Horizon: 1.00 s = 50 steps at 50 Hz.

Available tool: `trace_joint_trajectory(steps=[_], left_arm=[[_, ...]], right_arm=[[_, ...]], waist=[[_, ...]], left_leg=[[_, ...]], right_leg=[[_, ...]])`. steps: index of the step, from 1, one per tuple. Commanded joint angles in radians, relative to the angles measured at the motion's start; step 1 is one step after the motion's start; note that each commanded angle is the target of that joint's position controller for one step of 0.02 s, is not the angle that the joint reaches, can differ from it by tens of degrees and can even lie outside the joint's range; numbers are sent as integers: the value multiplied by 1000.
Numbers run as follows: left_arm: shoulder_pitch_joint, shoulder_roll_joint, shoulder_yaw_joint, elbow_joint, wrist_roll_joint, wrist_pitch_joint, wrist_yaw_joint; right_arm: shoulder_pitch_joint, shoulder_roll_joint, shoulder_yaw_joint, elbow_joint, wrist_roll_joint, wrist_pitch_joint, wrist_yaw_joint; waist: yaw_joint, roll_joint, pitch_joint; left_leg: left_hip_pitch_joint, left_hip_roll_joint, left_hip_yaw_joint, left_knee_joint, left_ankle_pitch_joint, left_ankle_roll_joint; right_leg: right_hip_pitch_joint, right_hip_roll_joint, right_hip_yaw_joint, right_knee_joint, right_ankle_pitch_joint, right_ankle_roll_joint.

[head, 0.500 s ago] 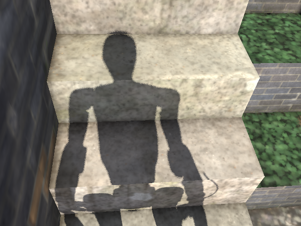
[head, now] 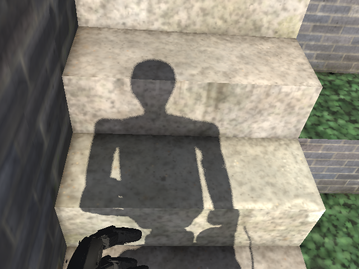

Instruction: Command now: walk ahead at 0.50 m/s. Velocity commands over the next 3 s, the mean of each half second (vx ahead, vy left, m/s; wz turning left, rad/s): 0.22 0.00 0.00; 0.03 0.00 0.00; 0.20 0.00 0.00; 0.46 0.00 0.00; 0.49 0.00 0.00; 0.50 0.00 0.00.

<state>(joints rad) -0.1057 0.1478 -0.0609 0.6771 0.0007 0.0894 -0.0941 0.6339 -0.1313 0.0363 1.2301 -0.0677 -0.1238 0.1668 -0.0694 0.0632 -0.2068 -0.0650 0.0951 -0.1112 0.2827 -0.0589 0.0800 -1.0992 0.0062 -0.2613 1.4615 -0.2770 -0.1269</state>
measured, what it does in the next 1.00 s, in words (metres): climbs: left foot 0.19 m higher, then right foot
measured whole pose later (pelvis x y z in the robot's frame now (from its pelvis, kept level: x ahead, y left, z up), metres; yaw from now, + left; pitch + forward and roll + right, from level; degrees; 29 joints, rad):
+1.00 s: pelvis +0.22 -0.06 +0.33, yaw -1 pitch -1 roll -1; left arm 0.21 0.20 0.00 1.12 -0.03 -0.07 -0.03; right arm 0.23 -0.26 -0.05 0.92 -0.02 -0.07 0.19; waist -0.05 0.00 0.01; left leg -0.41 0.02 -0.07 0.67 -0.27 -0.02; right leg -0.30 -0.03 0.04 0.64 -0.39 0.07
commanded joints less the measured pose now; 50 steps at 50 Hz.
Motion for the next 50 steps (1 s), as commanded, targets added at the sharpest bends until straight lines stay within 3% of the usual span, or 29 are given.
trace_joint_trajectory(steps=[1,2,3,4,5,6,7,9,10,13,15,17,18,21,23,24,25,26,27,29,31,34,36,37,38,39,40,42,50], left_arm=[[99,123,78,31,22,-49,28],[313,189,102,112,-2,-72,37],[761,192,51,206,-13,-84,15],[602,269,117,234,9,-116,17],[596,286,132,233,-4,-131,-6],[531,224,111,291,27,-152,-8],[523,143,91,385,34,-161,-8],[175,14,52,349,62,-154,-19],[184,17,54,356,74,-157,4],[348,160,63,358,151,-186,40],[524,238,73,357,109,-180,70],[633,259,76,362,109,-141,60],[562,298,92,324,72,-173,45],[616,325,120,352,-19,-180,15],[562,268,103,356,-60,-165,-29],[590,174,72,346,5,-147,-41],[590,205,82,373,21,-113,-46],[510,198,87,343,-14,-91,-35],[481,181,76,327,-28,-99,-10],[442,187,70,290,6,-119,37],[410,172,62,246,5,-107,50],[631,132,52,329,-4,-120,15],[544,168,66,306,-3,-124,47],[476,187,71,303,-5,-130,57],[432,186,97,306,16,-135,78],[304,140,68,280,-16,-149,69],[342,115,63,326,-26,-156,56],[349,192,77,378,-44,-152,68],[338,145,73,441,-33,-166,60]], right_arm=[[-88,-179,-98,-213,144,-43,-212],[-112,-204,-109,-262,145,-58,-245],[167,-110,-95,-77,-121,-3,45],[-106,-194,-164,-177,10,37,35],[-162,-197,-128,-219,37,24,22],[-254,-128,-115,-303,26,41,-3],[-354,-67,-79,-404,30,60,-25],[-214,9,-36,-393,22,83,-71],[-210,21,-23,-424,25,83,-65],[-445,-62,-15,-652,90,66,-77],[-647,-27,13,-743,119,107,-69],[-567,10,45,-745,108,175,-54],[-396,-15,19,-669,106,172,-48],[-487,-3,25,-683,48,202,-52],[-306,-83,-22,-545,51,244,-63],[-356,-176,-46,-519,38,246,-81],[-209,-198,-63,-520,3,242,-90],[-153,-222,-86,-477,7,208,-106],[-183,-199,-90,-435,31,157,-108],[-298,-65,-58,-354,50,75,-105],[-445,43,-13,-352,71,45,-80],[-629,7,6,-409,95,14,-62],[-486,-92,-21,-378,106,-2,-63],[-406,-145,-34,-354,81,-16,-75],[-407,-143,-25,-400,98,-36,-61],[-431,-98,-19,-408,114,-33,-19],[-404,-156,-49,-374,136,-11,-6],[-240,-174,-88,-322,60,18,35],[-343,-186,-91,-329,38,61,17]], waist=[[182,-36,-98],[262,-197,-119],[187,-334,-301],[176,-34,188],[216,-37,163],[177,49,137],[76,107,134],[-126,37,161],[-145,-64,190],[-117,96,132],[-33,-92,112],[-11,-182,105],[-79,-196,110],[-106,-277,85],[-143,-277,-57],[-46,-87,-126],[-183,11,-155],[-204,49,-85],[-155,15,23],[-29,-107,63],[63,-49,48],[174,-35,35],[92,-20,73],[44,-7,106],[40,145,184],[31,-22,229],[44,-58,232],[-40,-61,170],[11,-72,252]], left_leg=[[190,183,-18,575,1850,-39],[-245,17,49,994,954,-93],[-577,-351,-104,1782,42,-75],[-1041,-347,-254,2196,-5,-24],[-1135,-336,-280,2190,-74,-29],[-1323,-337,-288,2138,-256,6],[-1321,-274,-244,2105,-210,82],[-1191,-178,-150,2049,-292,116],[-1214,-197,-50,2152,-447,126],[-1047,-140,107,1688,-169,83],[-1037,-129,209,1529,-269,5],[-1173,-161,208,1514,-343,-4],[-1067,-145,226,1460,-302,-52],[-901,-197,275,1007,-200,-26],[-616,-216,150,745,-26,38],[-432,-101,-125,629,-187,147],[-473,96,-553,345,-543,275],[-455,99,-722,278,-674,273],[-494,68,-658,296,-699,228],[-507,40,-445,337,-604,189],[-580,6,-291,295,-519,156],[-808,-84,-51,368,-435,20],[-683,-24,-132,301,-483,25],[-636,-5,-173,278,-540,22],[-671,-20,-127,353,-574,27],[-542,-21,-83,235,-507,-5],[-534,-20,-140,323,-570,-2],[-478,-33,-89,248,-420,-5],[-324,-81,32,212,-385,-60]], right_leg=[[612,212,110,-510,-427,-50],[1006,33,285,-580,214,-179],[1117,-311,1152,-1072,793,-484],[941,-288,888,-941,883,-246],[947,-353,931,-834,1245,-315],[1089,-371,847,-870,1274,-280],[1016,-388,718,-897,1175,-233],[690,-279,443,-1074,786,-132],[654,-212,324,-1126,684,-97],[515,-87,148,-1170,564,57],[652,-137,159,-1253,880,64],[891,-189,177,-1214,1082,12],[949,-208,134,-1172,1244,13],[1098,-323,267,-1138,1942,-121],[1009,-197,182,-899,1822,-78],[780,-144,191,-732,994,-16],[649,-87,313,-205,258,75],[373,-67,461,160,226,82],[219,-61,510,280,252,87],[138,-59,497,269,235,104],[157,-74,452,274,127,145],[426,-109,413,115,167,204],[420,-121,390,-117,-18,298],[419,-120,364,-195,-63,329],[491,-99,345,-276,-82,315],[497,-74,226,-740,-400,347],[623,-66,203,-921,-153,335],[780,-34,259,-806,106,252],[819,-34,336,-994,-87,192]])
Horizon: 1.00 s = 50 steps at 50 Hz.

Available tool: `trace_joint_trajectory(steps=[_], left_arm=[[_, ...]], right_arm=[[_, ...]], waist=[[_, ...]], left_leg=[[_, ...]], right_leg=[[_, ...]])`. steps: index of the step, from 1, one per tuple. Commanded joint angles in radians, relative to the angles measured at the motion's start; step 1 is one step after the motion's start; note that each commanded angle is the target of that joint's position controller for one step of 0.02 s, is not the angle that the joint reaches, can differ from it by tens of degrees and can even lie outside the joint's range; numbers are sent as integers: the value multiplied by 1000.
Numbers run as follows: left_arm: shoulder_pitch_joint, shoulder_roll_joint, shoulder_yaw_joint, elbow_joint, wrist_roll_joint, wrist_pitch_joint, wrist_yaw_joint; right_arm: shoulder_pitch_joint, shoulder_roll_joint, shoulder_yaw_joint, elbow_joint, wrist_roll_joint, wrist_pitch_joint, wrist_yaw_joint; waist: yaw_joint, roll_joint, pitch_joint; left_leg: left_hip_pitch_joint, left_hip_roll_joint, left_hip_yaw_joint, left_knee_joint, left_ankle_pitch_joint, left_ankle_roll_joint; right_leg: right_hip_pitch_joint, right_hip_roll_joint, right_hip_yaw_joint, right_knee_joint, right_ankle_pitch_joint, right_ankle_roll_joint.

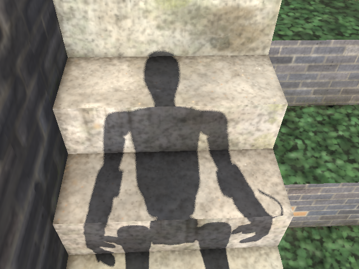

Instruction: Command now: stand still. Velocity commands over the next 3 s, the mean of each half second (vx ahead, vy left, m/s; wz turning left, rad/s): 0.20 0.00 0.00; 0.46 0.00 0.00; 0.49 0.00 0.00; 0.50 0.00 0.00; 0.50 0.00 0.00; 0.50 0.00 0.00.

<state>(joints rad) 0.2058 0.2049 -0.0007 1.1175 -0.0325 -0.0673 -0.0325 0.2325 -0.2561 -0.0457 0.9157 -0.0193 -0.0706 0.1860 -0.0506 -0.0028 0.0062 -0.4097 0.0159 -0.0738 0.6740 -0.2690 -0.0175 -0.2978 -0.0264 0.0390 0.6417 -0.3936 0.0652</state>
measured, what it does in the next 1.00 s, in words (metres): climbs: right foot 0.19 m higher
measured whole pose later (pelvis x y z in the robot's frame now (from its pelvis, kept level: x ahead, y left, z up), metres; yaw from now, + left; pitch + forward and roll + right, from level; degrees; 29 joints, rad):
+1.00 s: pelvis +0.23 +0.02 +0.03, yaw +0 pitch +8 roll -3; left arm -0.16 0.14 -0.06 0.70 -0.02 0.02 -0.04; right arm 0.66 -0.08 0.04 1.19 -0.06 -0.08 0.18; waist -0.04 0.09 -0.19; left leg -0.01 0.04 -0.03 0.20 -0.29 0.07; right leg -1.12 -0.03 -0.09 1.54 -0.60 -0.18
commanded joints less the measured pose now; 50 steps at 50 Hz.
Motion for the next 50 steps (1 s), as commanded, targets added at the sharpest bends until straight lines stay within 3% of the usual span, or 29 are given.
trace_joint_trajectory(steps=[1,6,10,12,15,18,20,23,24,27,29,31,34,35,36,37,38,39,40,41,42,43,44,45,46,47,48,49,50], left_arm=[[30,89,11,7,2,-10,-2],[57,97,5,44,8,-18,-4],[129,171,33,66,32,-26,23],[186,129,26,70,44,-24,34],[73,154,32,9,50,-10,51],[30,161,35,-39,37,-1,58],[81,132,37,-42,43,-3,61],[99,68,30,-39,53,-33,63],[28,69,24,-61,35,-30,54],[176,61,30,-14,26,-35,42],[228,85,38,3,42,-16,26],[222,128,52,-19,51,8,18],[61,201,72,-103,72,27,11],[-46,213,76,-133,68,30,9],[-96,216,86,-157,63,28,5],[-153,180,85,-173,60,28,-7],[-203,105,69,-193,63,26,-33],[-56,-31,33,-153,69,17,-45],[-82,-14,37,-189,37,12,-26],[-254,19,36,-268,41,13,1],[-367,51,32,-347,49,16,22],[-399,45,22,-396,40,12,39],[-467,29,-5,-483,19,29,56],[-495,18,-21,-530,8,50,61],[-530,55,-28,-566,13,68,72],[-527,68,-33,-576,30,80,62],[-584,17,-67,-593,21,108,8],[-451,8,-59,-488,3,92,-40],[-145,54,-51,-371,11,111,-55]], right_arm=[[60,-69,-9,-12,-13,11,-6],[56,-93,-7,-4,-18,22,-28],[115,-168,-36,16,-29,35,-72],[168,-128,-38,12,-55,44,-86],[273,-67,-31,36,-65,31,-91],[291,-43,-17,31,-48,-10,-94],[286,-120,-29,27,-26,-16,-103],[314,-182,-46,28,-11,18,-90],[322,-177,-40,35,-11,35,-69],[197,-150,-31,9,-45,65,-29],[232,-112,-22,40,-66,53,-11],[248,-59,-8,44,-83,31,1],[280,44,17,-2,-75,10,-17],[281,49,14,-35,-71,10,-25],[372,38,8,-16,-70,19,-41],[536,2,-2,44,-77,26,-62],[766,-67,-21,123,-69,37,-77],[779,-75,11,142,-59,45,-64],[719,-30,30,148,-62,43,-53],[645,32,56,158,-67,44,-44],[585,105,85,174,-64,40,-40],[487,134,94,176,-58,21,-40],[401,138,91,214,-74,-3,-40],[333,105,81,217,-93,-15,-49],[244,65,78,202,-93,-29,-46],[156,-8,56,137,-64,-28,-38],[285,-192,8,163,6,-31,-20],[307,-166,29,164,-2,-58,-7],[306,-232,8,171,-34,-58,30]], waist=[[-8,-16,38],[5,-44,34],[6,-72,34],[-8,-138,20],[-83,-172,-14],[-71,-66,30],[-30,41,87],[-21,120,124],[-38,133,136],[63,68,93],[61,18,20],[59,1,-34],[-35,-62,-30],[-106,-36,-11],[-162,-13,-10],[-215,83,-25],[-270,247,-32],[-178,314,-59],[-146,237,8],[-132,189,79],[-103,129,70],[-59,101,91],[-26,114,98],[17,81,85],[72,-7,36],[128,-17,-34],[177,141,-55],[187,154,-67],[266,226,-80]], left_leg=[[21,-5,-1,-181,-162,29],[27,-14,13,-186,-91,9],[5,-11,0,-191,-195,27],[1,-16,22,-131,-207,55],[117,-62,133,31,-61,32],[104,-30,96,-29,-95,93],[-9,57,-108,-232,-269,204],[25,184,-320,-380,-444,345],[3,189,-319,-396,-377,361],[-74,126,-145,-261,-141,322],[-48,71,-77,-106,110,290],[-49,-2,1,52,207,241],[-39,-66,92,189,-47,198],[33,-67,129,43,-47,183],[89,-94,146,-99,-31,164],[245,-54,62,-236,132,203],[483,109,-195,-267,463,371],[532,280,-422,-302,491,487],[468,345,-476,-350,282,478],[462,350,-432,-381,182,438],[491,352,-385,-392,176,399],[430,350,-295,-415,298,371],[283,310,-202,-463,410,329],[182,247,-123,-516,313,286],[8,179,-65,-581,164,240],[-327,126,-2,-697,175,244],[-498,170,-51,-780,590,361],[-314,185,21,-625,1229,341],[1,188,73,-447,1880,309]], right_leg=[[33,-3,46,-187,16,-3],[89,-8,76,-218,12,-17],[133,-53,137,-260,-189,-83],[145,-100,181,-291,-161,-134],[49,-111,162,-290,-18,-134],[-26,-100,143,-173,-51,-170],[-14,-27,48,-40,-99,-152],[-114,71,-112,87,-28,-100],[-96,64,-146,40,3,-115],[181,45,-157,-159,131,-128],[318,15,-136,-214,295,-135],[324,-50,-27,-189,443,-224],[168,-231,149,-207,586,-412],[94,-198,88,-107,718,-410],[70,-145,18,65,912,-404],[-81,-73,-26,342,914,-357],[-452,57,-111,790,617,-275],[-693,85,-53,1128,10,-235],[-837,38,35,1287,-8,-246],[-1034,6,35,1384,-78,-277],[-1169,-28,32,1472,-188,-302],[-1214,-44,21,1584,-291,-317],[-1163,-41,24,1490,-468,-357],[-1106,-59,9,1364,-515,-375],[-896,-96,-30,976,-347,-369],[-432,-86,-96,769,-111,-352],[-131,78,-274,803,-356,-188],[-130,140,-354,927,-238,-172],[-293,143,-317,860,46,-217]])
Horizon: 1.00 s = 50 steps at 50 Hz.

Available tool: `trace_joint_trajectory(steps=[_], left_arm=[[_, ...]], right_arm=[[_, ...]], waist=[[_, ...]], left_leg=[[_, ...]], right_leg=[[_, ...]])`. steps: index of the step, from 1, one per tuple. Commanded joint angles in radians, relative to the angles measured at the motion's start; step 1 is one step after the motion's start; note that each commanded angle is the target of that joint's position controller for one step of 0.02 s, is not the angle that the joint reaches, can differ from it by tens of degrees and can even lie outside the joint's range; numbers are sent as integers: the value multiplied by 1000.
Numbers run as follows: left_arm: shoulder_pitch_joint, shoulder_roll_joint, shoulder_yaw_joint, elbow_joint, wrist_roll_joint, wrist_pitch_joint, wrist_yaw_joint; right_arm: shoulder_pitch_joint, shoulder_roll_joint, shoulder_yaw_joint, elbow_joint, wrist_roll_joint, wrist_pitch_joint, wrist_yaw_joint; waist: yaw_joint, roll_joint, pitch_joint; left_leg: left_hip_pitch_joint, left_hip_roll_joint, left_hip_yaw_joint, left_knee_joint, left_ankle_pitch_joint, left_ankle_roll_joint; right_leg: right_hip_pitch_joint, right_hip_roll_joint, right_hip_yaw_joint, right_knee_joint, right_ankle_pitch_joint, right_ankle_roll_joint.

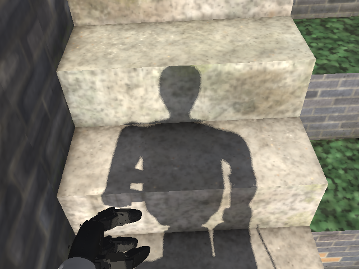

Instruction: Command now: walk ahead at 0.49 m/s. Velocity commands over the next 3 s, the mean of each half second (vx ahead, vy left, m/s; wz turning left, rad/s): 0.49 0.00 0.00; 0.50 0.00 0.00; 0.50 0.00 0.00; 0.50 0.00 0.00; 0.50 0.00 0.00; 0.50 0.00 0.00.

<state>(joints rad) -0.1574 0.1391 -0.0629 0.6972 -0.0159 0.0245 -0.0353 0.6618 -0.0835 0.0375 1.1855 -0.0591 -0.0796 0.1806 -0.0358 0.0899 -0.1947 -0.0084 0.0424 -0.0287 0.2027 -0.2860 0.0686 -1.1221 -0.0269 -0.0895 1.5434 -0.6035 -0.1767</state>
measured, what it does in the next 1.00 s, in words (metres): climbs: left foot 0.19 m higher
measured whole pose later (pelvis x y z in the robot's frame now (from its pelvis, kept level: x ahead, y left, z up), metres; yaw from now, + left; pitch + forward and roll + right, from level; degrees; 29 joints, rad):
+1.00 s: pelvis +0.50 +0.02 +0.41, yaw +0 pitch +12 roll -6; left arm -0.10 0.14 -0.09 0.66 0.00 0.06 -0.08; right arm 0.57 -0.10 0.03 1.18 -0.06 -0.13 0.15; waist -0.07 0.07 -0.21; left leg -0.20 0.08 -0.05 0.29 -0.16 0.06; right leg -1.28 -0.04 -0.22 1.66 -0.32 -0.18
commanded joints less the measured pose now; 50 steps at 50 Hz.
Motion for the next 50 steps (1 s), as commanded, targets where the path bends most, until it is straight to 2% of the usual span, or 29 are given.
trace_joint_trajectory(steps=[1,2,3,4,5,6,7,9,10,11,12,13,18,20,22,24,25,26,27,28,29,30,32,34,37,41,44,47,50], left_arm=[[264,193,33,85,31,31,-48],[248,220,47,103,31,28,-40],[307,218,58,111,32,31,-25],[451,113,73,147,86,4,14],[452,199,106,184,88,-24,22],[661,249,92,198,74,-5,22],[481,242,104,218,46,-24,0],[288,101,76,240,24,-57,-41],[354,121,111,338,24,-99,-5],[356,95,93,360,35,-135,4],[162,27,63,255,54,-129,-26],[219,71,72,275,78,-126,-20],[743,84,41,478,186,-102,-25],[797,78,28,472,162,-107,-19],[646,231,48,433,84,-104,-70],[570,391,102,408,28,-159,-74],[575,368,114,392,12,-147,-78],[665,329,121,429,28,-127,-87],[780,229,98,452,94,-97,-112],[734,146,88,455,98,-70,-150],[653,79,88,442,38,-61,-142],[558,33,61,398,12,-61,-70],[434,80,62,251,34,-70,-4],[452,46,44,189,19,-47,21],[376,19,26,110,-32,-29,23],[239,44,-2,-10,-14,-12,15],[-35,123,20,-99,-21,-8,2],[-140,90,2,-163,20,12,-55],[23,107,14,-145,36,43,-54]], right_arm=[[-75,-359,-74,-109,-12,-48,41],[87,-281,-56,-62,-46,-46,50],[109,-251,-50,-21,-85,-33,66],[-198,-186,-67,-201,99,-70,-145],[-383,-186,-69,-268,88,-66,-211],[-111,-148,-83,-73,-3,-4,-39],[-247,-163,-92,-195,9,3,-5],[-253,-110,-74,-239,13,28,-22],[-379,-7,-44,-405,12,15,-186],[-461,2,-24,-427,37,23,-242],[-319,-102,-24,-357,-23,52,-92],[-305,-100,-28,-353,-9,50,-37],[-621,-95,10,-542,38,45,-71],[-710,-94,11,-602,54,80,-79],[-905,-98,29,-748,59,109,-46],[-559,-141,4,-667,44,139,-52],[-532,-200,-19,-639,29,152,-44],[-398,-233,-53,-591,18,157,-55],[-145,-302,-78,-472,-7,175,-70],[-36,-334,-92,-415,-16,167,-74],[-19,-224,-67,-383,-1,133,-69],[-106,-155,-63,-324,31,113,-80],[-195,-119,-59,-276,35,66,-91],[-250,-18,-30,-221,-9,46,-57],[-302,-22,-28,-184,7,23,-16],[-176,-64,-8,-67,-55,-7,-18],[5,-155,-26,-60,-25,-37,-35],[-37,-255,-38,-50,19,-60,-33],[-99,-342,-70,-51,22,-63,-28]], waist=[[201,43,60],[109,-60,-46],[157,-71,-102],[245,-230,-49],[273,-494,-17],[292,-346,13],[165,-270,212],[28,-60,210],[-84,-84,207],[-52,-62,274],[-87,-23,221],[-80,-153,235],[48,-37,189],[60,-142,175],[-73,-346,129],[-217,-309,35],[-188,-298,-5],[-182,-296,-59],[-184,-136,-245],[-198,138,-259],[-179,70,-127],[-139,-12,14],[-49,-125,40],[20,-114,106],[72,2,152],[90,-98,194],[-6,-8,182],[65,74,46],[118,182,-38]], left_leg=[[-247,134,37,151,1921,190],[-316,127,16,285,1862,179],[-411,129,-28,411,1681,195],[-551,74,70,774,1322,126],[-740,-122,62,1428,373,72],[-827,-188,-316,2011,367,85],[-1136,-198,-349,2203,307,107],[-1217,-175,-333,1989,290,152],[-1108,-137,-223,1960,154,82],[-1140,-124,-151,1977,112,60],[-1068,-90,-126,1836,144,111],[-1057,-128,-50,2089,29,102],[-1589,-55,-71,1944,126,196],[-1484,6,57,1770,188,168],[-749,-78,226,1456,3,70],[-803,-129,176,1179,36,8],[-781,-201,269,955,12,9],[-596,-221,220,790,71,40],[-176,-121,-115,747,324,201],[-107,115,-627,391,70,400],[-258,159,-792,305,-401,343],[-331,111,-645,319,-270,255],[-283,132,-607,263,-175,282],[-299,84,-332,266,20,227],[-424,149,-304,141,21,225],[-414,126,-234,92,-164,108],[-568,115,-223,-26,-74,69],[-685,142,-116,-21,1073,102],[-10,269,-97,164,2020,107]], right_leg=[[560,145,-152,-230,395,3],[743,122,-13,-255,575,-51],[892,93,144,-413,588,-89],[1028,3,277,-556,51,-99],[909,-203,720,-913,188,-207],[718,-190,1034,-1143,32,-247],[629,-184,893,-1077,-87,-158],[573,-163,575,-1070,133,-115],[698,-183,369,-1056,91,52],[626,-191,303,-1142,201,65],[468,-159,309,-1236,268,-46],[438,-154,275,-1260,332,-74],[1020,-230,237,-1268,442,-14],[947,-203,174,-1342,449,-1],[436,-239,162,-1529,1534,-142],[896,-321,113,-1274,2278,-122],[1046,-317,121,-1180,2406,-157],[1066,-260,92,-984,2343,-123],[769,-200,163,-660,2038,-77],[450,45,208,-166,769,12],[258,37,408,106,808,-8],[85,12,352,203,787,26],[-91,75,370,472,715,28],[-214,65,341,464,727,3],[-340,52,233,923,342,-34],[-540,-18,159,836,431,-91],[-377,-105,-55,609,475,28],[202,-10,-199,231,321,2],[178,110,-169,-200,145,24]])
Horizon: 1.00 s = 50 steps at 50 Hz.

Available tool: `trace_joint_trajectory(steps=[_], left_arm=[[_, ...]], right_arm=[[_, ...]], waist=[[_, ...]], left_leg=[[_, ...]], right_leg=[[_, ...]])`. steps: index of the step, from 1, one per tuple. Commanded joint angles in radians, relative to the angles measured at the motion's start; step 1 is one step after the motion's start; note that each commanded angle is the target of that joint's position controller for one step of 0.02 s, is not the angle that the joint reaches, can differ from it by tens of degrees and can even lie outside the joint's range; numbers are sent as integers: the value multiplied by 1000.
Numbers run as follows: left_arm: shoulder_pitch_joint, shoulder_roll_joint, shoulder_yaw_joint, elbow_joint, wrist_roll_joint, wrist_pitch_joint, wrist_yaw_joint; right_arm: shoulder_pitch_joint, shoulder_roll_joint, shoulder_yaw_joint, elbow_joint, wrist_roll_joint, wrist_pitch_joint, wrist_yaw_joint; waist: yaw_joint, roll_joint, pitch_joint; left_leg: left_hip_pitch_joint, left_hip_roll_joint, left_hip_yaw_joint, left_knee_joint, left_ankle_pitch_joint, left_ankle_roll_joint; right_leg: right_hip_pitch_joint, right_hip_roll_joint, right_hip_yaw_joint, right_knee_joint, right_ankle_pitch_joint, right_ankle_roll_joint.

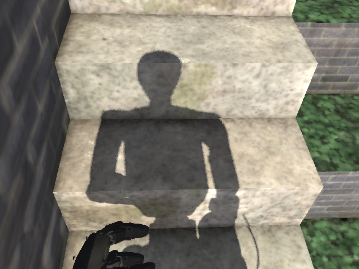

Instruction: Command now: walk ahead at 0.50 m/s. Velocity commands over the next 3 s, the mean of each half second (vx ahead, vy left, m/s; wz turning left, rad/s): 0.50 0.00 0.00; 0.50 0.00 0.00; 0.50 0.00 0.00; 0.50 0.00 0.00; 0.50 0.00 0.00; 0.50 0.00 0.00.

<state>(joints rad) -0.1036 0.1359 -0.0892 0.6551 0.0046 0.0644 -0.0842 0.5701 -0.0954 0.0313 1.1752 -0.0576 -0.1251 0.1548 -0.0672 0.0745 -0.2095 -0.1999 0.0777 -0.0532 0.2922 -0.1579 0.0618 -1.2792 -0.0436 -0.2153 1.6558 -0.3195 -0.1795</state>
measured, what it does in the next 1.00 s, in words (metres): climbs: right foot 0.19 m higher, then left foot 0.20 m higher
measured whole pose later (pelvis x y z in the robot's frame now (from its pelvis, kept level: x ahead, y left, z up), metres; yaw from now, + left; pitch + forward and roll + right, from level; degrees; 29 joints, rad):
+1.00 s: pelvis +0.48 -0.04 +0.39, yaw +0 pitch +10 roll -4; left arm -0.17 0.15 -0.09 0.70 0.03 0.03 -0.06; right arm 0.56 -0.11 0.01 1.12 -0.04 -0.14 0.17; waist -0.09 0.09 -0.20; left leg -0.12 0.11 -0.04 0.23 -0.13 0.06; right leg -1.09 -0.03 -0.16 1.40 -0.47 -0.14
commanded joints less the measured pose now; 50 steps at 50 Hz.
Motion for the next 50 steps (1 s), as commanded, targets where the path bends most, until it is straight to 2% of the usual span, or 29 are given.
trace_joint_trajectory(steps=[1,2,3,4,5,6,8,10,13,16,18,19,21,23,25,26,27,28,32,33,35,36,40,42,44,45,48,49,50], left_arm=[[63,123,44,-33,24,-4,15],[257,162,59,24,24,-21,48],[348,104,86,83,51,-46,50],[514,193,116,162,42,-65,83],[719,271,118,210,34,-43,59],[571,309,147,267,20,-70,24],[359,146,119,295,10,-97,-9],[307,39,93,374,16,-109,-6],[436,14,76,446,116,-142,29],[627,116,74,505,161,-147,24],[694,153,71,503,115,-138,13],[636,166,74,502,90,-111,-13],[546,337,102,463,38,-175,-25],[625,333,123,458,-11,-182,-15],[664,280,124,452,12,-141,-37],[606,142,90,449,40,-115,-68],[673,100,78,502,25,-92,-108],[566,86,84,451,-9,-90,-65],[415,59,72,250,18,-91,58],[406,51,62,219,13,-80,66],[398,49,51,192,-26,-69,61],[315,46,44,155,-48,-63,61],[181,53,9,78,1,-63,63],[-4,100,14,-15,-9,-58,61],[-330,121,32,-118,9,-62,57],[-272,57,12,-88,11,-59,38],[-108,100,18,-18,43,-28,15],[-44,108,25,4,44,-35,13],[90,143,44,52,31,-37,20]], right_arm=[[-67,-338,-80,-40,23,-8,15],[-149,-365,-109,-67,27,-10,41],[-65,-169,-83,-170,100,-65,-179],[-180,-133,-68,-215,102,-76,-209],[-35,-158,-94,-112,-33,-3,-17],[-148,-209,-124,-202,-6,23,14],[-198,-120,-92,-264,1,60,-4],[-233,-46,-38,-338,-30,83,-20],[-304,-19,-3,-373,17,74,-18],[-543,-62,9,-549,57,77,-33],[-716,-90,9,-632,88,115,-47],[-780,-80,30,-703,87,143,-42],[-554,-92,21,-677,50,195,-29],[-485,-125,-8,-637,8,226,-40],[-193,-233,-68,-496,-10,276,-48],[24,-263,-78,-366,-5,275,-55],[32,-197,-72,-387,-29,252,-54],[-23,-139,-67,-338,9,210,-71],[-204,26,-30,-201,19,91,-57],[-184,28,-28,-190,1,78,-35],[-306,-8,-38,-225,29,58,-10],[-281,-57,-42,-209,28,51,-8],[18,-43,-15,-41,-49,33,-25],[89,-109,-22,-18,-71,20,-15],[32,-114,-23,-91,-45,-6,11],[-22,-130,-22,-131,-7,-9,10],[-36,-286,-60,-118,42,-34,5],[-48,-308,-74,-104,50,-35,9],[-12,-319,-87,-66,7,-27,33]], waist=[[151,193,-53],[239,266,-74],[213,-71,-245],[332,-335,-206],[316,-362,-75],[192,-208,166],[75,9,156],[-52,-27,133],[-26,-52,225],[20,-1,205],[71,-138,190],[4,-222,186],[-167,-288,63],[-124,-310,38],[-163,-239,-93],[-193,53,-211],[-188,63,-209],[-161,-40,13],[44,-120,98],[52,-92,119],[107,-59,142],[86,83,168],[26,-60,206],[2,-4,222],[-10,132,209],[19,134,204],[120,153,78],[131,194,30],[159,192,-70]], left_leg=[[397,212,-44,232,1933,78],[426,160,-29,373,1877,146],[58,150,-20,653,1645,87],[-493,-100,83,1253,396,25],[-743,-307,-335,1876,198,62],[-1068,-310,-375,2137,153,99],[-1135,-282,-357,1946,77,153],[-1184,-167,-193,2074,-29,164],[-1189,-163,-79,2123,-43,191],[-1201,-100,23,1764,108,177],[-1151,-73,148,1632,-27,127],[-906,-88,181,1460,-86,160],[-595,-150,183,1247,36,42],[-653,-237,278,903,-115,-7],[-294,-245,144,745,85,91],[78,-37,-234,456,230,280],[13,132,-672,231,-277,335],[-103,105,-662,226,-422,263],[-112,53,-366,179,-320,235],[-122,38,-261,157,-195,221],[-334,58,-176,92,-183,168],[-395,104,-257,5,-257,211],[-74,117,-306,71,-337,153],[-174,108,-261,-35,-342,131],[-629,94,-120,-290,-296,186],[-676,125,-107,-322,-179,203],[11,186,-40,-104,1279,208],[233,189,-17,8,1507,182],[246,165,19,195,1690,185]], right_leg=[[288,121,27,-503,-141,26],[472,133,67,-799,-47,53],[1055,96,296,-660,-204,-83],[1296,-205,764,-899,312,-238],[1093,-202,1200,-1235,338,-282],[1063,-189,988,-1116,285,-171],[1024,-160,685,-1073,523,-116],[976,-197,559,-1185,494,-77],[864,-93,344,-1282,244,25],[927,-102,265,-1372,330,64],[937,-146,256,-1482,509,39],[755,-163,266,-1554,987,-19],[866,-256,258,-1428,2063,-124],[1236,-293,263,-1318,2162,-163],[1116,-183,207,-955,2292,-113],[705,-28,224,-456,1148,-8],[479,23,434,-45,509,32],[274,16,458,113,473,34],[-41,58,460,355,300,18],[-71,40,407,315,328,20],[7,-40,318,321,160,65],[-26,0,278,664,-68,47],[-485,-35,317,723,96,-44],[-386,-126,220,392,137,-27],[236,-102,83,108,-3,-25],[419,-63,30,111,-58,22],[365,73,-37,-299,-129,39],[385,107,-36,-461,-181,42],[569,110,46,-564,-10,5]])
Next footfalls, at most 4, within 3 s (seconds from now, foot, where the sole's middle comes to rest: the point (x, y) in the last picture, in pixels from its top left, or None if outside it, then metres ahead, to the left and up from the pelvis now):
0.04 right None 0.14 -0.09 -0.61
0.48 left None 0.39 0.10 -0.42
1.00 right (231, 153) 0.64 -0.15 -0.22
1.54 left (164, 43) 0.86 0.02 -0.03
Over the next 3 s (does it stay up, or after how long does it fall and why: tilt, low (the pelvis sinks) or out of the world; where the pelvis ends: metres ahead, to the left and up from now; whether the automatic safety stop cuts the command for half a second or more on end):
stays up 1.43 -0.01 1.15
